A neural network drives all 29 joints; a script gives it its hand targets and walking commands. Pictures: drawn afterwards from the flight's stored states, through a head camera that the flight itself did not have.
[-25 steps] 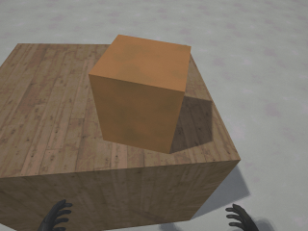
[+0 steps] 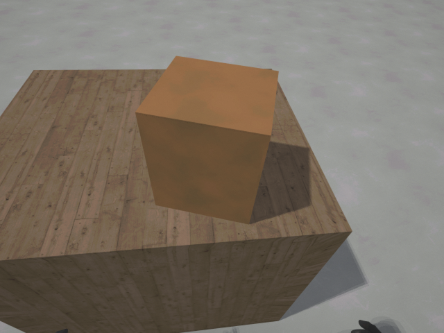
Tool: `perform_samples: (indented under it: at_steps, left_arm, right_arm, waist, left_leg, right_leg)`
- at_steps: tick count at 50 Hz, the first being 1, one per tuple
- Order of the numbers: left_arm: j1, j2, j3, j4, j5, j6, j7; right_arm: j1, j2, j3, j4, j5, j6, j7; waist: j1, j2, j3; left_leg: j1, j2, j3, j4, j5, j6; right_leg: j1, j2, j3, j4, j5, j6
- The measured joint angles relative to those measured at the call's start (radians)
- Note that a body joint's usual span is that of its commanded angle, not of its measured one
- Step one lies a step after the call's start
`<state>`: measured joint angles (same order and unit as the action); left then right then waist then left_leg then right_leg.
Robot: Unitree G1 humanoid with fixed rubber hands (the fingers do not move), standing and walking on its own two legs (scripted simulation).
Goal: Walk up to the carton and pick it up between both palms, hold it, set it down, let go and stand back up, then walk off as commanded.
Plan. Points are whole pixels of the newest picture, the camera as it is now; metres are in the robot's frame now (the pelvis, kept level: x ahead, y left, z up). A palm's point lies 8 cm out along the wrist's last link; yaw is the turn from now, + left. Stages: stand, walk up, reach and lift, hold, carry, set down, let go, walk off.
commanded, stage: stand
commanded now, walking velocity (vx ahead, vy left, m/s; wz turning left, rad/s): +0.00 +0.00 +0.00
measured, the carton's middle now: (213, 142) +0.47 +0.02 +0.10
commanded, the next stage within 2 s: walk off in 1.02 s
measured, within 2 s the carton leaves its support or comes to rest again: neither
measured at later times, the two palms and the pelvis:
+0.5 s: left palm out of the picture +0.07 +0.31 -0.11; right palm out of the picture +0.07 -0.32 -0.10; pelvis -0.01 +0.00 +0.00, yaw +0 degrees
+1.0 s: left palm out of the picture +0.08 +0.31 -0.11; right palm out of the picture +0.09 -0.32 -0.10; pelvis +0.00 +0.00 +0.00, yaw +0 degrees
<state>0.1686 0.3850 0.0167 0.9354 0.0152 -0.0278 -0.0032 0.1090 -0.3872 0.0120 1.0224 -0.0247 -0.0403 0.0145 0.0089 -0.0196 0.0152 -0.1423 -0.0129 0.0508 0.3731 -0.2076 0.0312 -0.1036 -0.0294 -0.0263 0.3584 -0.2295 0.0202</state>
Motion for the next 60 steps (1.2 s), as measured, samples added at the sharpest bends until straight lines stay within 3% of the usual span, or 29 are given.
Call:
perform_samples:
  at_steps: [23, 60]
  left_arm:
    - [-0.02, 0.011, -0.005, 0.091, -0.001, 0.002, 0.005]
    - [-0.046, 0.007, -0.004, 0.112, -0.003, 0.006, 0.009]
  right_arm:
    - [0.01, -0.015, -0.005, 0.066, 0.006, 0.007, -0.003]
    - [-0.008, -0.013, -0.01, 0.07, 0.015, 0.013, -0.013]
  waist:
    - [-0.005, 0.006, 0.011]
    - [-0.009, 0.006, 0.01]
  left_leg:
    - [0.009, -0.005, -0.005, -0.034, 0.031, 0.001]
    - [0.019, -0.005, -0.023, -0.059, 0.038, -0.007]
  right_leg:
    - [0.006, -0.004, 0.002, -0.026, 0.025, 0.003]
    - [0.019, -0.002, -0.003, -0.047, 0.026, -0.001]
